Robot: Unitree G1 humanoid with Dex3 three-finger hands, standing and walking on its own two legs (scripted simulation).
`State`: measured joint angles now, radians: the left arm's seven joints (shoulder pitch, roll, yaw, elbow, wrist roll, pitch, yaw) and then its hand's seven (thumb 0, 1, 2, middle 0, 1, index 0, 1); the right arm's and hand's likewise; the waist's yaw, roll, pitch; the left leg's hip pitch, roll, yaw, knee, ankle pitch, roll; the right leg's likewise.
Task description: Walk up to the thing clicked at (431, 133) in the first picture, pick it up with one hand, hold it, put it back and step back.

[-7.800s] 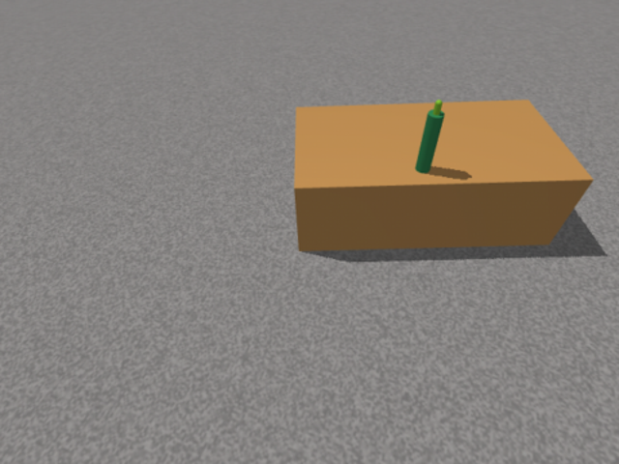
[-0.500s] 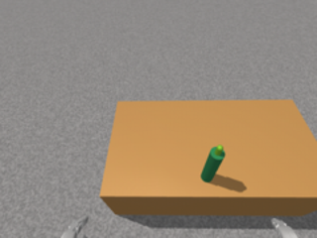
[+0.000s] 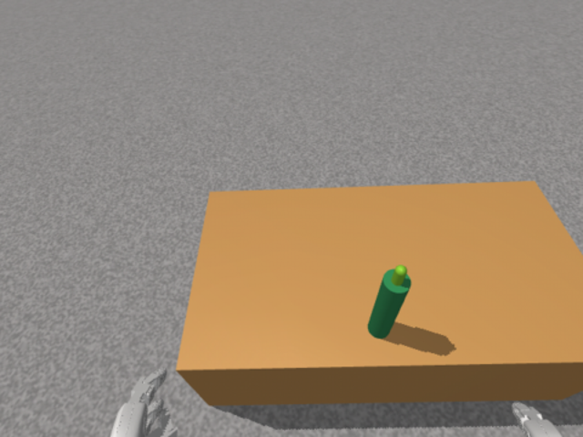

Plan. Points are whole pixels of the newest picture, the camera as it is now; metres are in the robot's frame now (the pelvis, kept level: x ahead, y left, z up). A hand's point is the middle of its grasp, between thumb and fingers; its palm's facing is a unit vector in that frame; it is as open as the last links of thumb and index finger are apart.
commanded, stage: go down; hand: right
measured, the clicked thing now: (388, 302) +0.43 -0.16 -0.23
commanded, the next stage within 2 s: approach in 1.98 s
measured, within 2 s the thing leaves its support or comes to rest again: neither
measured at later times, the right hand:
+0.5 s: hand (526, 393) +0.22 -0.29 -0.07, palm faces +0.11 +0.95 -0.29, open 17.6 cm
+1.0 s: hand (541, 326) +0.30 -0.33 -0.04, palm faces +0.08 +0.98 -0.16, open 17.7 cm
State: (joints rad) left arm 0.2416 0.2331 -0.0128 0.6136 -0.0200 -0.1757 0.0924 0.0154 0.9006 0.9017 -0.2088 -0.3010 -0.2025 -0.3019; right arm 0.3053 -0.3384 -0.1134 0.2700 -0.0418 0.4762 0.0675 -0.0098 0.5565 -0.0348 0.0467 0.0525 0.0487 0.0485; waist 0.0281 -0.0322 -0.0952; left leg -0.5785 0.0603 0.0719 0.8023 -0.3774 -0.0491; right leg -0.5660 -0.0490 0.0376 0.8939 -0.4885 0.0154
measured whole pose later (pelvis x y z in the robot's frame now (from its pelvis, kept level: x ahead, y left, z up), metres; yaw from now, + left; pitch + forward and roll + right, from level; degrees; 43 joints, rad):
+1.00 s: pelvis -0.03 +0.00 -0.02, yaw +1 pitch +13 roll +3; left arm 0.33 0.28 -0.03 0.68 0.01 -0.19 0.12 0.01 0.90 0.89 -0.21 -0.29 -0.20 -0.29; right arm -0.36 -0.65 -0.46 0.96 0.03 -0.02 0.44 -0.02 0.60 -0.05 0.04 0.06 0.04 0.05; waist 0.07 0.01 -0.05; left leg -0.76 0.06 0.06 0.89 -0.35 -0.04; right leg -0.75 -0.05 0.04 0.99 -0.47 0.01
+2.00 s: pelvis -0.03 +0.00 -0.03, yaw +1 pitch +19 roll +3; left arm 0.33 0.30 -0.08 0.67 0.02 -0.14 0.06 0.01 0.91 0.90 -0.21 -0.31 -0.22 -0.30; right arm -0.59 -0.83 -0.58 1.20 0.05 -0.21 0.58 -0.02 0.54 -0.06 0.05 0.06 0.05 0.05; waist 0.10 0.03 -0.07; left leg -0.91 0.05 0.06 0.96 -0.37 -0.04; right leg -0.90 -0.06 0.05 1.07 -0.50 0.02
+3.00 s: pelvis -0.12 +0.00 -0.34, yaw +4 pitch +33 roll +6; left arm 0.21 0.29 -0.09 0.67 0.09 -0.11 -0.05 0.01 0.90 0.90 -0.21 -0.30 -0.22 -0.30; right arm -0.91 -0.64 -0.58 1.10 0.06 -0.46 0.45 -0.02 0.54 -0.05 0.06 0.05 0.05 0.04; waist 0.19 0.00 -0.10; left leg -2.12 0.07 0.01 2.08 -0.53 -0.05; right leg -2.11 0.01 0.12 2.22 -0.69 0.02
